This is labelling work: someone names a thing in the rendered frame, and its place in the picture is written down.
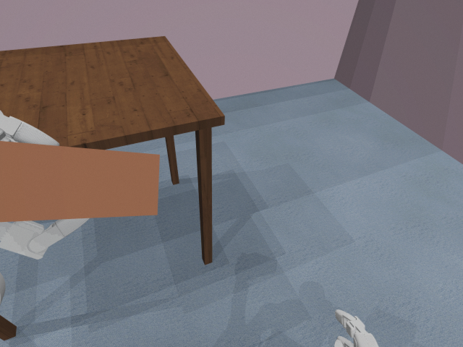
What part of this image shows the left robot hand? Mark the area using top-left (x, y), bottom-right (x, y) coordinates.
top-left (0, 111), bottom-right (89, 260)

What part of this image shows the right robot hand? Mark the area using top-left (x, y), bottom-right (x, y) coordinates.
top-left (334, 309), bottom-right (379, 347)

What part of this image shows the sponge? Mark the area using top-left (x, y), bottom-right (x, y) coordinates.
top-left (0, 141), bottom-right (160, 222)

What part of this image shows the table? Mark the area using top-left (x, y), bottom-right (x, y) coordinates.
top-left (0, 36), bottom-right (225, 340)

